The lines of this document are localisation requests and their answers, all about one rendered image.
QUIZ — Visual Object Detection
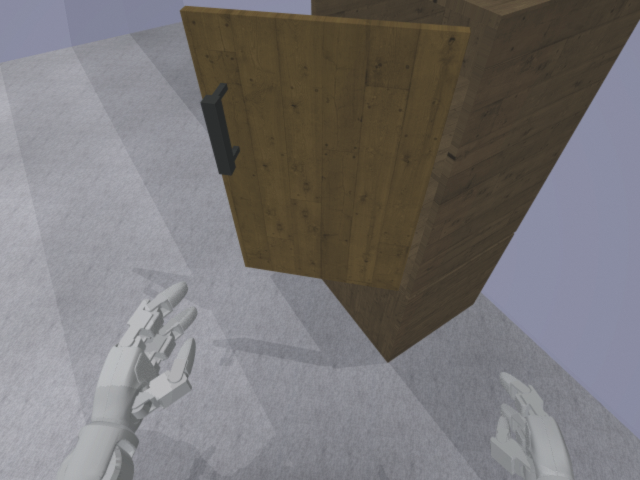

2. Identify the robot right hand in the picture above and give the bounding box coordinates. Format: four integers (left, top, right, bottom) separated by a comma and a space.
490, 372, 575, 480

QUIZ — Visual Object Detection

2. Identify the robot left hand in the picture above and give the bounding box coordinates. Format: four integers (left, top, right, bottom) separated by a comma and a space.
91, 281, 198, 433

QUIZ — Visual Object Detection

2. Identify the handle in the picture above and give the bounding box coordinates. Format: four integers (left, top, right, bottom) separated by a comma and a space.
200, 83, 240, 176

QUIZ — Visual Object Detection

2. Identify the cupboard door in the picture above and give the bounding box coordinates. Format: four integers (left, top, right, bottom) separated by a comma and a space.
180, 6, 471, 291

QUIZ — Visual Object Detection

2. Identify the robot left forearm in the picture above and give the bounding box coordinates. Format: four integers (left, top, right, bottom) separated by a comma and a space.
56, 422, 139, 480

